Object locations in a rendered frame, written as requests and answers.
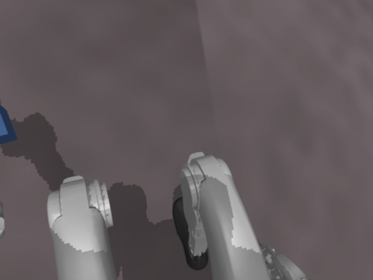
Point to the right robot hand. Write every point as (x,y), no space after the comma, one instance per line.
(282,267)

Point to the right robot foot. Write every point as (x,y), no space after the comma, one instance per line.
(195,262)

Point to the cube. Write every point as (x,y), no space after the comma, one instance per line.
(7,133)

